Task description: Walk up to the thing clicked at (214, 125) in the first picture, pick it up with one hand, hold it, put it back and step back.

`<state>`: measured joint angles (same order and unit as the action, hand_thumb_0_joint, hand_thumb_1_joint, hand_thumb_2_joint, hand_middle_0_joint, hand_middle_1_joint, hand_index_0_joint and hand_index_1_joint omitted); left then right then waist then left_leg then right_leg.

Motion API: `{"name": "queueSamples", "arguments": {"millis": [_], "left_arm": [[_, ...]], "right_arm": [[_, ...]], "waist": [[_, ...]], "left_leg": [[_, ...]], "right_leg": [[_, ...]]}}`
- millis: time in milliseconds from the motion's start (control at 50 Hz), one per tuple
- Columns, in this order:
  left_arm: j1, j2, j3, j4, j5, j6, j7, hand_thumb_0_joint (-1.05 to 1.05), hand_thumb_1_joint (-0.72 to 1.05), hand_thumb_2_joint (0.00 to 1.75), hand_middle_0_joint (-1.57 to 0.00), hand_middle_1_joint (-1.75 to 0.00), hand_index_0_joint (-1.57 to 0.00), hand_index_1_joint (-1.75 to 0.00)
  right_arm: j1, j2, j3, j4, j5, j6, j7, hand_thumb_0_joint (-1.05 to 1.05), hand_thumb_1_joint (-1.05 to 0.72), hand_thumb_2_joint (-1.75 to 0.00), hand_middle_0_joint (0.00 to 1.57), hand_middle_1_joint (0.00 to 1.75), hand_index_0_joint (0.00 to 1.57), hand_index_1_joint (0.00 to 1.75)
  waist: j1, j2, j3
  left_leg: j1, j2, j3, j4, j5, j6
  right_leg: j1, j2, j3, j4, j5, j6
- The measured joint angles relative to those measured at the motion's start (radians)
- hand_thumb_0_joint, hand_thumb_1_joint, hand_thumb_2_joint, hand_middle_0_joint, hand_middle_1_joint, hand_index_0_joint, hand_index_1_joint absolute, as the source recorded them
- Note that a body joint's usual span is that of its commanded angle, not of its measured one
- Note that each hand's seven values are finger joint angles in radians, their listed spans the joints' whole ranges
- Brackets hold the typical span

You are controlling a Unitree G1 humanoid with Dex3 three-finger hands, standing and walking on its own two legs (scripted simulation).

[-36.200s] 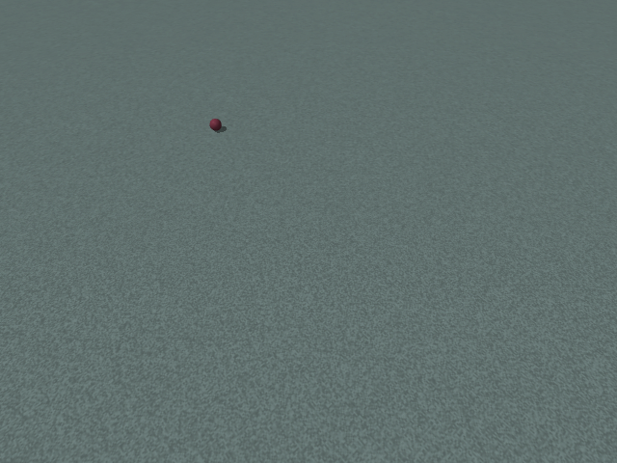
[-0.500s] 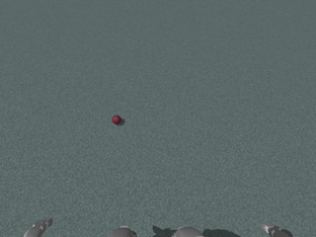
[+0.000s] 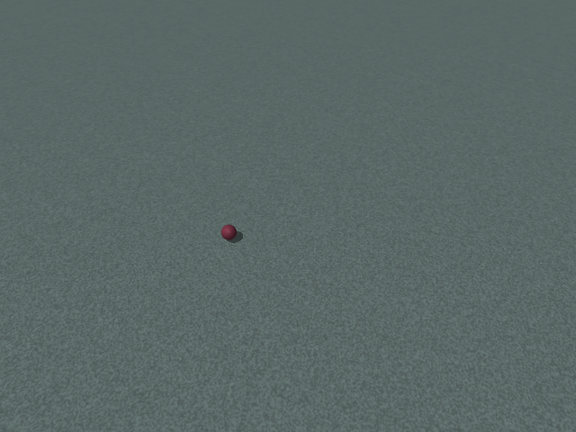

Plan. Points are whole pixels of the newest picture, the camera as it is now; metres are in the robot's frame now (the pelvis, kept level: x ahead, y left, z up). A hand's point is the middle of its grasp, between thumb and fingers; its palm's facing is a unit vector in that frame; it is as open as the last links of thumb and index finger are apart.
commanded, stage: step back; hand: left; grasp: from above
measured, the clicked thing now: (228, 232) +1.04 +0.25 -0.73
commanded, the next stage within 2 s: stand in 0.72 s
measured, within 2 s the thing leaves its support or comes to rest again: neither
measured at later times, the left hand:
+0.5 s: hand out of the picture +0.11 +0.28 -0.16, palm faces +0.03 -0.93 -0.36, open 7.4 cm
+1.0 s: hand out of the picture +0.15 +0.26 -0.14, palm faces -0.04 -0.94 -0.33, open 7.4 cm
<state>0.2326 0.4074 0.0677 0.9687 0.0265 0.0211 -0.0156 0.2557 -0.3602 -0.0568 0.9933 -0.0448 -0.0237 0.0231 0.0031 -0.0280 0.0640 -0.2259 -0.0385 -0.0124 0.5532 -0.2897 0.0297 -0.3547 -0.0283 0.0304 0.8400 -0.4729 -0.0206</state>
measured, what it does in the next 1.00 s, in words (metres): steps on the spot: left foot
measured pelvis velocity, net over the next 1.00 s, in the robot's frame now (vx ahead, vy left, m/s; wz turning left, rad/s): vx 0.05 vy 0.01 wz -0.01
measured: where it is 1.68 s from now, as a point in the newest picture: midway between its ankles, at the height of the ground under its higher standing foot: outside the picture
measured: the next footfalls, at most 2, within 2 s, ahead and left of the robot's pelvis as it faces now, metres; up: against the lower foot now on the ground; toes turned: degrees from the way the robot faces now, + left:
left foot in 0.40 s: +0.13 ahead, +0.13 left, +0.00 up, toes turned +1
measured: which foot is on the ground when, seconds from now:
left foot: down 0.00-0.16, up 0.18-0.38, down 0.40-1.00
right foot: down 0.00-1.00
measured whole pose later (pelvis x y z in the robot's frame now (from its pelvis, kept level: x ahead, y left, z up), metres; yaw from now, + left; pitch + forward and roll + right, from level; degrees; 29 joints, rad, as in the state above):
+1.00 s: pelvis +0.05 +0.01 +0.02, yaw +0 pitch -2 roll +0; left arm 0.08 0.34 0.00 1.13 0.01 -0.03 0.00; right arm 0.04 -0.34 -0.02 1.13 -0.01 -0.02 0.02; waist 0.00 0.00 0.06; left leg -0.17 0.02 0.03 0.35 -0.14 0.00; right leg -0.08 -0.03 0.00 0.35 -0.22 0.03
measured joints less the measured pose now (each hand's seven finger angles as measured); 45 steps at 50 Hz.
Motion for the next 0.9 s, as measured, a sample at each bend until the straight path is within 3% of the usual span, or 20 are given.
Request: {"name": "queueSamples", "arguments": {"millis": [80,120,140,160,220,280,360,400,420,440,520,620,900], "left_arm": [[0.001,0.006,0.005,0.015,-0.002,-0.018,-0.01,0.01,0.91,0.9,-0.2,-0.3,-0.2,-0.3],[-0.001,0.002,0.008,0.018,-0.001,-0.028,-0.009,0.01,0.91,0.9,-0.2,-0.3,-0.2,-0.3],[-0.005,-0.005,0.009,0.02,0.003,-0.034,-0.005,0.01,0.91,0.9,-0.2,-0.3,-0.2,-0.3],[-0.009,-0.014,0.009,0.02,0.008,-0.041,-0.002,0.01,0.91,0.9,-0.2,-0.3,-0.2,-0.3],[-0.01,-0.034,0.004,0.01,0.013,-0.057,0.001,0.01,0.91,0.9,-0.2,-0.3,-0.2,-0.3],[-0.013,-0.057,-0.005,0.003,0.009,-0.067,0.004,0.01,0.91,0.9,-0.2,-0.3,-0.2,-0.3],[-0.021,-0.059,-0.017,0.005,0.008,-0.064,0.004,0.01,0.91,0.9,-0.2,-0.3,-0.2,-0.3],[-0.029,-0.051,-0.022,0.006,0.0,-0.056,0.005,0.01,0.9,0.9,-0.2,-0.3,-0.2,-0.3],[-0.035,-0.046,-0.025,0.007,-0.004,-0.05,0.008,0.01,0.9,0.9,-0.2,-0.3,-0.2,-0.3],[-0.043,-0.04,-0.026,0.01,-0.009,-0.043,0.01,0.01,0.91,0.9,-0.2,-0.3,-0.2,-0.3],[-0.069,-0.027,-0.032,0.032,-0.024,-0.02,0.018,0.01,0.91,0.9,-0.2,-0.3,-0.2,-0.3],[-0.093,-0.023,-0.035,0.065,-0.02,-0.033,0.017,0.01,0.91,0.9,-0.2,-0.3,-0.2,-0.3],[-0.147,-0.06,-0.07,0.143,-0.019,-0.044,0.011,0.01,0.91,0.9,-0.2,-0.3,-0.2,-0.3]], "right_arm": [[-0.005,0.008,0.005,-0.007,-0.004,-0.003,0.004,0.0,-0.9,-0.89,0.21,0.3,0.21,0.3],[-0.009,0.002,0.004,-0.01,0.0,0.007,0.006,0.0,-0.9,-0.89,0.21,0.3,0.21,0.3],[-0.013,-0.005,0.004,-0.011,0.004,0.014,0.005,0.0,-0.9,-0.89,0.21,0.3,0.21,0.3],[-0.015,-0.013,0.003,-0.011,0.008,0.021,0.002,0.0,-0.9,-0.89,0.21,0.3,0.21,0.3],[-0.021,-0.02,0.002,-0.001,0.012,0.033,-0.011,0.0,-0.9,-0.89,0.2,0.3,0.21,0.3],[-0.028,-0.037,-0.003,0.0,0.016,0.022,-0.012,0.0,-0.9,-0.89,0.2,0.3,0.21,0.3],[-0.042,-0.045,-0.005,0.005,0.016,0.014,-0.007,0.0,-0.9,-0.89,0.2,0.3,0.2,0.3],[-0.054,-0.042,-0.003,0.009,0.016,0.01,-0.008,0.0,-0.9,-0.89,0.2,0.3,0.2,0.3],[-0.064,-0.038,-0.004,0.013,0.015,0.007,-0.011,0.0,-0.9,-0.89,0.2,0.3,0.2,0.3],[-0.076,-0.028,-0.003,0.018,0.012,0.005,-0.015,0.0,-0.9,-0.89,0.2,0.3,0.2,0.3],[-0.118,0.004,0.015,0.024,0.014,0.006,-0.014,0.0,-0.9,-0.89,0.2,0.3,0.2,0.3],[-0.18,0.031,0.032,0.041,0.022,0.012,-0.015,0.0,-0.9,-0.89,0.2,0.3,0.21,0.3],[-0.238,0.025,0.041,0.115,0.035,0.003,-0.004,0.0,-0.9,-0.89,0.2,0.3,0.21,0.3]], "waist": [[-0.012,0.004,-0.006],[-0.012,0.015,-0.009],[-0.01,0.032,-0.006],[-0.011,0.053,-0.004],[0.008,0.059,-0.011],[0.019,0.067,0.0],[0.024,0.062,0.011],[0.021,0.053,0.018],[0.02,0.044,0.026],[0.022,0.025,0.036],[0.023,0.005,0.032],[0.02,0.013,0.026],[0.004,0.032,0.001]], "left_leg": [[0.011,0.024,-0.001,-0.013,0.003,-0.015],[0.001,0.04,-0.002,0.02,-0.018,-0.027],[-0.008,0.054,-0.009,0.052,-0.038,-0.033],[-0.021,0.066,-0.026,0.093,-0.069,-0.027],[-0.091,0.024,-0.07,0.269,-0.191,-0.017],[-0.146,0.014,-0.068,0.339,-0.169,-0.02],[-0.141,0.044,-0.031,0.203,-0.133,-0.028],[-0.105,0.053,-0.006,0.084,-0.046,-0.027],[-0.09,0.049,0.001,0.045,0.053,-0.029],[-0.083,0.038,0.013,0.042,0.073,-0.03],[-0.09,0.043,0.03,0.065,0.029,-0.021],[-0.075,0.066,0.032,0.041,0.031,-0.028],[0.039,0.054,0.043,-0.159,0.125,-0.029]], "right_leg": [[0.019,-0.002,-0.026,-0.084,0.017,0.004],[0.067,0.007,-0.041,-0.2,0.074,0.001],[0.084,0.021,-0.05,-0.238,0.148,0.001],[0.093,0.036,-0.064,-0.248,0.191,0.001],[0.094,0.035,-0.069,-0.23,0.171,-0.008],[0.122,0.021,-0.074,-0.258,0.172,-0.002],[0.136,0.001,-0.079,-0.261,0.159,0.016],[0.13,-0.01,-0.082,-0.231,0.136,0.027],[0.125,-0.018,-0.08,-0.207,0.12,0.034],[0.121,-0.031,-0.069,-0.187,0.107,0.04],[0.12,-0.014,-0.035,-0.189,0.077,0.011],[0.156,0.008,-0.031,-0.273,0.14,0.044],[0.258,-0.003,-0.026,-0.457,0.229,0.051]]}}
